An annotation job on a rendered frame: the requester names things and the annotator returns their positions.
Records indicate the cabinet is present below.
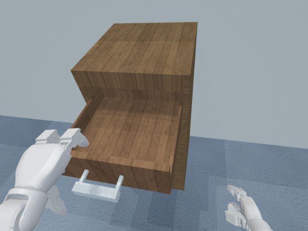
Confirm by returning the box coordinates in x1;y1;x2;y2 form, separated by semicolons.
71;22;198;191

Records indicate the handle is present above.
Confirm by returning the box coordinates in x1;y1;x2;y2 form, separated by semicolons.
72;169;124;203

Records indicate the robot right forearm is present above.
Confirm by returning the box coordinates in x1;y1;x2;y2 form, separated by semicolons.
245;218;273;231

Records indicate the robot left hand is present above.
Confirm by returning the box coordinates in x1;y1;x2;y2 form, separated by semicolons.
15;128;89;215

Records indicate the robot right hand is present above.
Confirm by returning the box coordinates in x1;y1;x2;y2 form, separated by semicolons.
225;185;263;230

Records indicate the robot left forearm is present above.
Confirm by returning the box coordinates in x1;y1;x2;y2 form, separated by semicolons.
0;187;49;231

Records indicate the drawer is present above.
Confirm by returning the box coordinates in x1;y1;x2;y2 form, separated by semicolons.
61;87;183;194

